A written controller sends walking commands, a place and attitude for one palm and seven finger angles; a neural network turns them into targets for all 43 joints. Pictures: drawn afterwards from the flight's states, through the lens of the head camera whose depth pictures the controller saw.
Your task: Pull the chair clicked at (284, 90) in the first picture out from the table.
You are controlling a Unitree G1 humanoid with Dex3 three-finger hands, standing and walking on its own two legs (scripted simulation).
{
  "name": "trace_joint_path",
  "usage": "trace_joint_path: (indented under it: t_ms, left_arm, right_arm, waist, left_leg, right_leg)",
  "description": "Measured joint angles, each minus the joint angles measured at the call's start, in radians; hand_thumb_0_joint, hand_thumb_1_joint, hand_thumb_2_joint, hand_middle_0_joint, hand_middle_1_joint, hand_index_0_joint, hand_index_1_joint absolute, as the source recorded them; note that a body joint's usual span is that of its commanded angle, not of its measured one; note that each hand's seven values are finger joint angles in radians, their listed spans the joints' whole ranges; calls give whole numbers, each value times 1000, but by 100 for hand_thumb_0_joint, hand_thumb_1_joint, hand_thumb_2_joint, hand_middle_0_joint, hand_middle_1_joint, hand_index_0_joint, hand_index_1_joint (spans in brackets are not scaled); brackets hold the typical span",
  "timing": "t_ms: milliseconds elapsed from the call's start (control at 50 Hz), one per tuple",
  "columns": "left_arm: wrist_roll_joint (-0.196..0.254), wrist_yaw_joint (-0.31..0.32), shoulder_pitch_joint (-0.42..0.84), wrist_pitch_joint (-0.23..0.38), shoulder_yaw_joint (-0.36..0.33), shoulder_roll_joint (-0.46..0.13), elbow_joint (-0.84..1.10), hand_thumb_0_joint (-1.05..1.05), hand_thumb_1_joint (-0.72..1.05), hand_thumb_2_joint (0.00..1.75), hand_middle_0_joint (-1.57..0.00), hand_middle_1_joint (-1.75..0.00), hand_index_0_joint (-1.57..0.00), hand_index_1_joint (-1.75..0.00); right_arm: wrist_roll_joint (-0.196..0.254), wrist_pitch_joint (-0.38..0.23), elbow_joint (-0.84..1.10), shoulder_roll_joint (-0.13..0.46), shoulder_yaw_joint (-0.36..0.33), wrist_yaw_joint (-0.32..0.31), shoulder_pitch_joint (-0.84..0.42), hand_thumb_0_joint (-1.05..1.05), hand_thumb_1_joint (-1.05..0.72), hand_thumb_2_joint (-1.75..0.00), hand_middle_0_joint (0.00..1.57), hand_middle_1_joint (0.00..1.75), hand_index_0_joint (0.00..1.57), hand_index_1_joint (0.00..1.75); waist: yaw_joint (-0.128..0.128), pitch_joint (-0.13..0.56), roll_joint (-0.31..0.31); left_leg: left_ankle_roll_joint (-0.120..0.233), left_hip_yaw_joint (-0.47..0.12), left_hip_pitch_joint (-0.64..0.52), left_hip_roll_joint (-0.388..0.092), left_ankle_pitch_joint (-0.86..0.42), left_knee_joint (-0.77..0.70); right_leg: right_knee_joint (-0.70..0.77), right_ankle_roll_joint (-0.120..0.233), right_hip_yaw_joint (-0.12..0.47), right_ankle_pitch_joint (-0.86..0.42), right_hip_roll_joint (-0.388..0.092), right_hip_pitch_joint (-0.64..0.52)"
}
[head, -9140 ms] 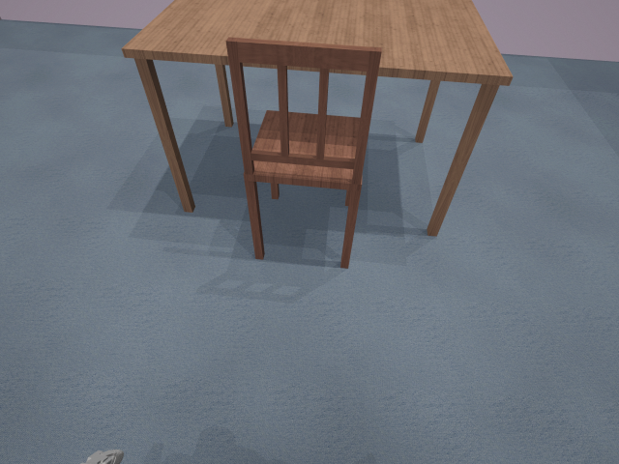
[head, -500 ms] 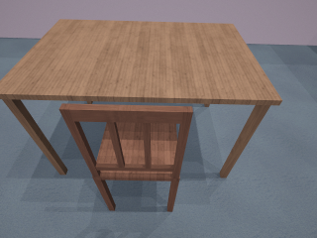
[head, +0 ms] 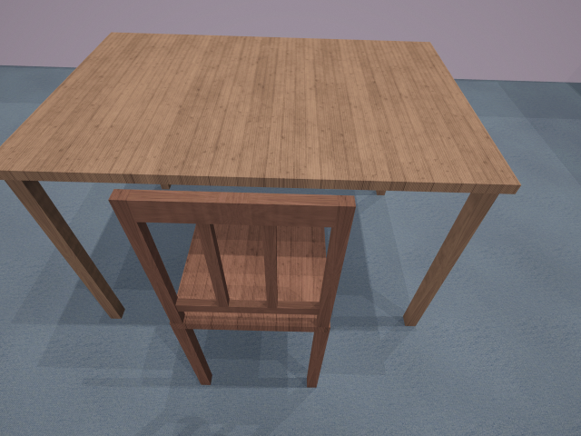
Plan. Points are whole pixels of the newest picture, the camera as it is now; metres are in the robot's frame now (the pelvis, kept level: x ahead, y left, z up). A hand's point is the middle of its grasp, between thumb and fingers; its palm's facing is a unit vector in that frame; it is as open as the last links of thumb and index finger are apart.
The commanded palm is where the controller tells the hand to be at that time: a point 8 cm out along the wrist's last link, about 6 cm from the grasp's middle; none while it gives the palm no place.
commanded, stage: look again from close up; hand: left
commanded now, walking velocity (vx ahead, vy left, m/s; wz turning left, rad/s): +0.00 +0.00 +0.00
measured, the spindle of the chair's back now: (215, 267) +0.43 +0.17 -0.10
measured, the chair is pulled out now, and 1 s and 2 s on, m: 0.00 0.00 0.00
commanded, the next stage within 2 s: raise the hand toward the chair's back in 0.74 s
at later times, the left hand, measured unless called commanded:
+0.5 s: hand out of the picture -0.03 +0.15 -0.18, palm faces +0.03 -0.99 -0.15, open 7.4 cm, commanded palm none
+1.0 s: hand out of the picture +0.09 +0.22 -0.09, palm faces +0.21 -0.94 -0.28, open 7.4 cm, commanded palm +0.09 +0.22 -0.07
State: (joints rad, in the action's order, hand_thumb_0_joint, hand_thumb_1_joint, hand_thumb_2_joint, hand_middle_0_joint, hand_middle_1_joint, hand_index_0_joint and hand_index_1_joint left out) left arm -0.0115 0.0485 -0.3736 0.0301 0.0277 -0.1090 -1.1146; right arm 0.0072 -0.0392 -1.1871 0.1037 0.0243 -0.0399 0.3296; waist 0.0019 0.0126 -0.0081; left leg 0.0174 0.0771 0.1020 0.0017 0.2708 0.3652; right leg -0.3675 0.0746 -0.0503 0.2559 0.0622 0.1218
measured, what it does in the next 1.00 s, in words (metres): stands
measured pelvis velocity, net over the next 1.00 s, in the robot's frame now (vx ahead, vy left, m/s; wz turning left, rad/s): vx -0.02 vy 0.02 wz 0.04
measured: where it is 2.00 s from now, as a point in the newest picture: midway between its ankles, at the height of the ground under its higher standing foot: outside the picture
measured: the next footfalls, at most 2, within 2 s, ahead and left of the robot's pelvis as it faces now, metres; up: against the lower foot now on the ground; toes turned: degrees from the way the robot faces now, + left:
none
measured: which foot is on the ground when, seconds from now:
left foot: down 0.00-1.00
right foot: down 0.00-1.00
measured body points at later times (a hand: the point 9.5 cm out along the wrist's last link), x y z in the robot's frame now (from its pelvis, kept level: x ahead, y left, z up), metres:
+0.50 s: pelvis +0.00 +0.00 +0.00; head +0.00 +0.01 +0.45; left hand -0.04 +0.20 -0.16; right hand -0.03 -0.20 -0.16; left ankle -0.05 +0.10 -0.74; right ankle -0.04 -0.07 -0.74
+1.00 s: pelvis -0.02 +0.02 -0.01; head +0.00 -0.01 +0.44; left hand +0.08 +0.27 -0.07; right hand +0.02 -0.23 -0.15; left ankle -0.05 +0.10 -0.74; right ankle -0.04 -0.07 -0.74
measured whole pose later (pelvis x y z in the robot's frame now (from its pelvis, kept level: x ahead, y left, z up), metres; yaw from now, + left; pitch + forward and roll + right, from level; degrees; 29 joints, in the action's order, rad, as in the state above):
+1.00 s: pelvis -0.02 +0.02 -0.01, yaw +2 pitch +1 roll +0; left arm 0.12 0.13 -0.45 0.02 0.01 -0.21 -0.35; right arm 0.03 -0.25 -0.92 0.24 0.01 -0.06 0.36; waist -0.01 -0.02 0.06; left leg 0.04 0.05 0.23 0.03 0.29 0.50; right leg -0.51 0.05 -0.08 0.30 0.02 0.24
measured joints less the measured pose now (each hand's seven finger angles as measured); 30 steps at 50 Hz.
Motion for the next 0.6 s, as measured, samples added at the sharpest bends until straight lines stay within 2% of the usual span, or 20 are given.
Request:
trace_joint_path:
  t_ms: [600]
  left_arm:
    - [0,0,-3,-1,0,-1,-4,0,91,90,-20,-30,-20,-30]
  right_arm:
    - [0,0,-1,-2,-1,0,5,0,-91,-90,20,30,20,29]
  waist:
    - [-1,0,-3]
  left_leg:
    - [5,1,-3,4,-2,-1]
  right_leg:
    - [4,-5,2,-4,-3,-4]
